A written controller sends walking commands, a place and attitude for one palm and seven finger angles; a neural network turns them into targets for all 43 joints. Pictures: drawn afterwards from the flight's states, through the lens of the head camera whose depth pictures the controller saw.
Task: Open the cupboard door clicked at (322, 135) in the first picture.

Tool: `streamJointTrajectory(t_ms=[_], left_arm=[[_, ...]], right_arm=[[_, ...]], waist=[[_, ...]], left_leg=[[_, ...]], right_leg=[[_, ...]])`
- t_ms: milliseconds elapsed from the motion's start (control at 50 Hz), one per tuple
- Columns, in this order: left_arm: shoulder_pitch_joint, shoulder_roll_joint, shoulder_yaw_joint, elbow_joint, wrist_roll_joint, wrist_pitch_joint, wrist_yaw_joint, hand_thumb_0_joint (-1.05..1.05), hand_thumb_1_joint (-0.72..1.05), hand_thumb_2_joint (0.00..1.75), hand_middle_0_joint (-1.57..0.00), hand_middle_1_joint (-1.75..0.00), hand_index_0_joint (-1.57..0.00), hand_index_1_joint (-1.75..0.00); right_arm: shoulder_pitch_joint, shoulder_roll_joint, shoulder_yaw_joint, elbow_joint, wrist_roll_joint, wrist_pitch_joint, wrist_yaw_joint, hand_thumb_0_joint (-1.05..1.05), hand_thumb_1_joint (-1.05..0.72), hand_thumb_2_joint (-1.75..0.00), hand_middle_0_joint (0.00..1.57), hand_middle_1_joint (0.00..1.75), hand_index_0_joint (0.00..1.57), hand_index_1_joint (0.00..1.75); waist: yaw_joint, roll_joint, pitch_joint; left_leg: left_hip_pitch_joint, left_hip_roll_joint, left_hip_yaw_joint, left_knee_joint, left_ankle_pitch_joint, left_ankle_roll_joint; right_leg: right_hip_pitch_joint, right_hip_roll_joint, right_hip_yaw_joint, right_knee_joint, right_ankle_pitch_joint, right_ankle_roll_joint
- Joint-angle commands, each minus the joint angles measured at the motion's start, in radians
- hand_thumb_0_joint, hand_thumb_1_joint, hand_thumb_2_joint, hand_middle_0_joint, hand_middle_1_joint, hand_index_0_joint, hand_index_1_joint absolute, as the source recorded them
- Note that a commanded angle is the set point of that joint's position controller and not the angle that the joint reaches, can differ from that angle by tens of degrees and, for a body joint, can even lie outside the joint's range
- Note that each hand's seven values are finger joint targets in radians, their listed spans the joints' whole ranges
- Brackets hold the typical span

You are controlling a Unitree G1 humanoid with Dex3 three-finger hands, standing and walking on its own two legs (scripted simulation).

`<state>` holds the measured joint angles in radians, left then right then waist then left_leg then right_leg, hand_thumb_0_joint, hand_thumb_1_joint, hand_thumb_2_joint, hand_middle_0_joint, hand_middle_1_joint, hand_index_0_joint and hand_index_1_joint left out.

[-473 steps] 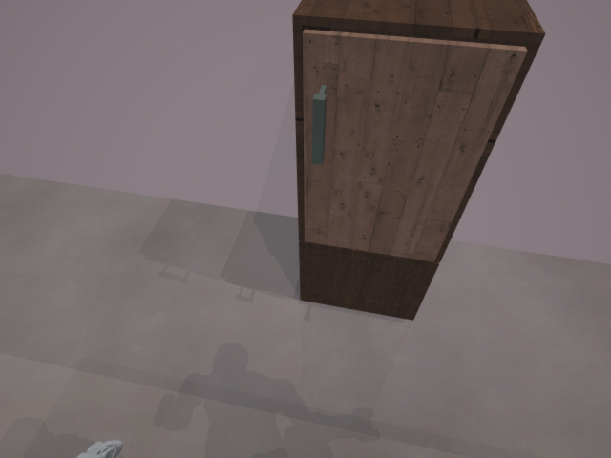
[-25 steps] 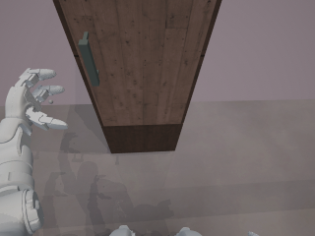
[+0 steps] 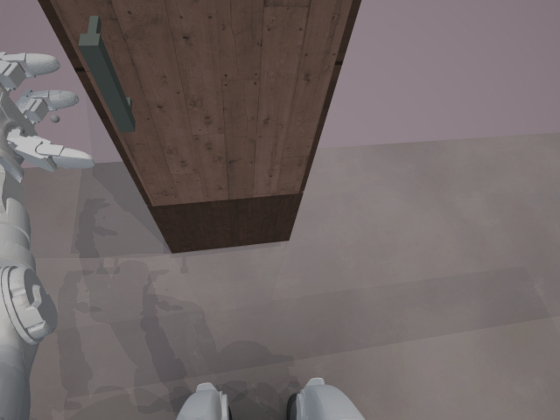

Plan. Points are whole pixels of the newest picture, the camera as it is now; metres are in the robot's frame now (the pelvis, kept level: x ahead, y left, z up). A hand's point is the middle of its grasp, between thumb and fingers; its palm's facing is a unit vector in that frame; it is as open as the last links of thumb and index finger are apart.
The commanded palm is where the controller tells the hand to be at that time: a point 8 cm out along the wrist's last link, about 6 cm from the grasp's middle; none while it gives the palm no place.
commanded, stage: move the hooked fingers beside the handle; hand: left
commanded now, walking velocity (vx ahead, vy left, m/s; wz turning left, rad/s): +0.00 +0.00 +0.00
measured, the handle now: (112, 79) +0.58 +0.21 +0.09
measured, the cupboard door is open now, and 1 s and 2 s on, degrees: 0 0 0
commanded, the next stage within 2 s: slide the fingers in behind the handle in 1.08 s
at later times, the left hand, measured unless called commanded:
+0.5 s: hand (67, 91) +0.54 +0.26 +0.10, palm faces +0.07 -1.00 -0.02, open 13.9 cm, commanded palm +0.52 +0.30 +0.09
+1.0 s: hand (64, 100) +0.53 +0.26 +0.09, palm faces +0.08 -1.00 +0.00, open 14.0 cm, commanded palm +0.51 +0.30 +0.09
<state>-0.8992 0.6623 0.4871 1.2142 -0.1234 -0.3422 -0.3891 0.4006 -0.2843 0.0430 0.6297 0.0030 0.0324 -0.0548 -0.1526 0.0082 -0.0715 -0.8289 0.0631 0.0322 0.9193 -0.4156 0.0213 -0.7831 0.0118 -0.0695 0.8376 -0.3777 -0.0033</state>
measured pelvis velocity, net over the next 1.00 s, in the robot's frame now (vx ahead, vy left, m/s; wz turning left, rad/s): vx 0.01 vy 0.00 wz -0.01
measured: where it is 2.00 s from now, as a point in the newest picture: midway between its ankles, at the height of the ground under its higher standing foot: outside the picture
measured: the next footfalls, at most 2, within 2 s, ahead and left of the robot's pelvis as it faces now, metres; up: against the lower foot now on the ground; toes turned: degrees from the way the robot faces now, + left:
none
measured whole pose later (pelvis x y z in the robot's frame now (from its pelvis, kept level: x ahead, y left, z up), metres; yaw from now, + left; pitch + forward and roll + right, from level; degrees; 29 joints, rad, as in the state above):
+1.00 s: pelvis +0.01 +0.00 +0.00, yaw -1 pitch +22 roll -4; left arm -0.98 0.72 0.51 1.26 -0.07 -0.32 -0.36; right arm 0.40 -0.28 0.06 0.58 -0.01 0.10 -0.03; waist -0.19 0.02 -0.08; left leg -0.89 0.08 0.02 0.95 -0.45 0.02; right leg -0.83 0.03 -0.08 0.84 -0.39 0.00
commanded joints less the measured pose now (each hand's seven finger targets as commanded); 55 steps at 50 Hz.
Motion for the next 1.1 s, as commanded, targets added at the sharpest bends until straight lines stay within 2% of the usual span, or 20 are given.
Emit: streamJointTrajectory(t_ms=[0,40,60,120,160,260,320,360,500,520,540,600,640,720,760,820,920,980,1020,1080], left_arm=[[-0.427,0.331,0.045,-0.176,0.0,-0.045,0.002,0.0,-0.5,0.3,-0.3,-1.2,-0.3,-1.2],[-0.454,0.36,0.055,-0.171,0.007,-0.041,0.003,0.0,-0.5,0.3,-0.3,-1.2,-0.3,-1.2],[-0.441,0.386,0.072,-0.16,0.016,-0.04,0.004,0.0,-0.5,0.3,-0.3,-1.2,-0.3,-1.2],[-0.533,0.371,0.037,-0.176,0.025,-0.046,0.008,0.0,-0.5,0.3,-0.3,-1.2,-0.3,-1.2],[-0.543,0.399,0.056,-0.154,0.031,-0.045,0.012,0.0,-0.5,0.3,-0.3,-1.2,-0.3,-1.2],[-0.566,0.385,0.036,-0.094,0.046,-0.019,0.014,0.0,-0.5,0.3,-0.3,-1.2,-0.3,-1.2],[-0.519,0.4,0.05,-0.08,0.05,-0.004,0.015,0.0,-0.5,0.3,-0.3,-1.2,-0.3,-1.2],[-0.485,0.455,0.096,-0.125,0.052,-0.012,0.015,0.0,-0.5,0.3,-0.3,-1.2,-0.3,-1.2],[-0.473,0.397,0.07,-0.18,0.031,-0.02,0.005,0.0,-0.5,0.3,-0.3,-1.2,-0.3,-1.2],[-0.491,0.384,0.067,-0.203,0.025,-0.029,0.006,0.0,-0.5,0.3,-0.3,-1.2,-0.3,-1.2],[-0.499,0.419,0.091,-0.215,0.028,-0.035,0.01,0.0,-0.5,0.3,-0.3,-1.2,-0.3,-1.2],[-0.487,0.394,0.07,-0.199,0.03,-0.04,0.011,0.0,-0.5,0.3,-0.3,-1.2,-0.3,-1.2],[-0.508,0.375,0.055,-0.219,0.029,-0.047,0.014,0.0,-0.5,0.3,-0.3,-1.2,-0.3,-1.2],[-0.491,0.33,0.036,-0.195,0.018,-0.039,0.017,0.0,-0.5,0.3,-0.3,-1.2,-0.3,-1.2],[-0.466,0.337,0.042,-0.194,0.021,-0.034,0.018,0.0,-0.5,0.3,-0.3,-1.2,-0.3,-1.2],[-0.478,0.317,0.023,-0.177,0.022,-0.03,0.023,0.0,-0.5,0.3,-0.3,-1.2,-0.3,-1.2],[-0.51,0.385,0.062,-0.18,0.027,-0.047,0.03,0.0,-0.5,0.3,-0.3,-1.2,-0.3,-1.2],[-0.518,0.37,0.045,-0.204,0.031,-0.059,0.026,0.0,-0.5,0.3,-0.3,-1.2,-0.3,-1.2],[-0.486,0.352,0.048,-0.21,0.02,-0.059,0.02,0.0,-0.5,0.3,-0.3,-1.2,-0.3,-1.2],[-0.466,0.335,0.032,-0.166,0.015,-0.037,0.01,0.0,-0.5,0.3,-0.3,-1.2,-0.3,-1.2]], right_arm=[[0.172,-0.193,-0.065,-0.052,0.0,0.002,-0.009,0.0,-0.9,-0.9,0.2,0.3,0.2,0.3],[0.186,-0.196,-0.062,-0.055,-0.002,0.011,-0.009,0.0,-0.9,-0.9,0.2,0.3,0.2,0.3],[0.191,-0.197,-0.063,-0.059,-0.003,0.015,-0.008,0.0,-0.9,-0.9,0.2,0.3,0.2,0.3],[0.205,-0.198,-0.059,-0.051,-0.007,0.024,-0.009,0.0,-0.9,-0.9,0.2,0.3,0.2,0.3],[0.215,-0.202,-0.06,-0.048,-0.01,0.028,-0.008,0.0,-0.9,-0.9,0.2,0.3,0.2,0.3],[0.245,-0.203,-0.055,-0.038,-0.018,0.042,-0.002,0.0,-0.9,-0.9,0.2,0.3,0.2,0.3],[0.255,-0.204,-0.051,-0.054,-0.02,0.049,0.002,0.0,-0.9,-0.9,0.2,0.3,0.2,0.3],[0.26,-0.207,-0.058,-0.067,-0.022,0.054,0.005,0.0,-0.9,-0.9,0.2,0.3,0.2,0.3],[0.251,-0.198,-0.063,-0.074,-0.015,0.071,0.013,0.0,-0.9,-0.9,0.2,0.3,0.2,0.3],[0.252,-0.197,-0.063,-0.074,-0.017,0.07,0.014,0.0,-0.9,-0.9,0.2,0.3,0.2,0.3],[0.253,-0.2,-0.066,-0.068,-0.018,0.071,0.013,0.0,-0.9,-0.9,0.2,0.3,0.2,0.3],[0.243,-0.195,-0.064,-0.061,-0.015,0.07,0.012,0.0,-0.9,-0.9,0.2,0.3,0.2,0.3],[0.24,-0.192,-0.064,-0.055,-0.017,0.071,0.012,0.0,-0.9,-0.9,0.2,0.3,0.2,0.3],[0.237,-0.192,-0.064,-0.052,-0.017,0.07,0.012,0.0,-0.9,-0.9,0.2,0.3,0.2,0.3],[0.232,-0.192,-0.065,-0.057,-0.016,0.073,0.015,0.0,-0.9,-0.9,0.2,0.3,0.2,0.3],[0.225,-0.191,-0.06,-0.061,-0.015,0.073,0.013,0.0,-0.9,-0.9,0.2,0.3,0.2,0.3],[0.22,-0.197,-0.058,-0.066,-0.015,0.066,0.01,0.0,-0.9,-0.9,0.2,0.3,0.2,0.3],[0.217,-0.192,-0.059,-0.063,-0.015,0.065,0.012,0.0,-0.9,-0.9,0.2,0.3,0.2,0.3],[0.223,-0.19,-0.062,-0.065,-0.017,0.067,0.014,0.0,-0.9,-0.9,0.2,0.3,0.2,0.3],[0.213,-0.192,-0.059,-0.064,-0.01,0.071,0.014,0.0,-0.9,-0.9,0.2,0.3,0.2,0.3]], waist=[[-0.01,0.144,-0.453],[-0.019,0.126,-0.455],[-0.008,0.144,-0.464],[-0.043,0.18,-0.453],[-0.045,0.189,-0.478],[-0.066,0.204,-0.477],[-0.052,0.197,-0.475],[-0.03,0.188,-0.542],[-0.038,0.182,-0.503],[-0.038,0.205,-0.511],[-0.034,0.213,-0.533],[-0.041,0.204,-0.5],[-0.04,0.245,-0.512],[-0.05,0.21,-0.492],[-0.035,0.217,-0.514],[-0.047,0.192,-0.464],[-0.045,0.173,-0.481],[-0.042,0.239,-0.517],[-0.036,0.23,-0.543],[-0.039,0.206,-0.483]], left_leg=[[0.331,-0.028,-0.068,-0.08,0.396,0.011],[0.312,-0.028,-0.067,-0.076,0.408,0.015],[0.309,-0.029,-0.067,-0.075,0.406,0.013],[0.334,-0.023,-0.076,-0.065,0.407,0.013],[0.343,-0.021,-0.08,-0.058,0.418,0.011],[0.357,-0.016,-0.087,-0.043,0.462,0.01],[0.33,-0.018,-0.08,-0.043,0.471,0.013],[0.328,-0.018,-0.071,-0.037,0.507,0.014],[0.342,-0.017,-0.067,-0.046,0.5,0.014],[0.364,-0.018,-0.069,-0.042,0.517,0.014],[0.379,-0.015,-0.072,-0.041,0.528,0.012],[0.371,-0.017,-0.073,-0.042,0.502,0.011],[0.415,-0.014,-0.082,-0.04,0.534,0.005],[0.418,-0.013,-0.087,-0.038,0.55,0.008],[0.42,-0.015,-0.087,-0.037,0.568,0.004],[0.382,-0.017,-0.084,-0.04,0.528,0.009],[0.336,-0.022,-0.078,-0.032,0.484,0.013],[0.397,-0.018,-0.084,-0.028,0.52,0.004],[0.421,-0.015,-0.089,-0.025,0.565,0.004],[0.371,-0.018,-0.083,-0.036,0.498,0.006]], right_leg=[[0.153,0.036,0.042,-0.07,0.308,-0.006],[0.168,0.038,0.044,-0.068,0.334,-0.004],[0.169,0.039,0.044,-0.066,0.328,-0.006],[0.117,0.042,0.04,-0.064,0.306,-0.008],[0.109,0.043,0.041,-0.065,0.306,-0.006],[0.067,0.047,0.032,-0.062,0.321,-0.005],[0.093,0.048,0.032,-0.056,0.346,-0.009],[0.152,0.049,0.04,-0.049,0.399,-0.006],[0.143,0.055,0.033,-0.061,0.398,-0.004],[0.129,0.057,0.031,-0.056,0.402,-0.009],[0.136,0.057,0.032,-0.058,0.404,-0.007],[0.12,0.057,0.031,-0.062,0.38,-0.006],[0.094,0.057,0.026,-0.059,0.375,-0.009],[0.087,0.059,0.021,-0.061,0.383,-0.011],[0.1,0.056,0.021,-0.056,0.391,-0.01],[0.095,0.055,0.021,-0.056,0.382,-0.011],[0.132,0.053,0.033,-0.048,0.387,-0.01],[0.098,0.053,0.029,-0.046,0.375,-0.009],[0.105,0.057,0.025,-0.042,0.396,-0.012],[0.098,0.056,0.022,-0.053,0.362,-0.008]])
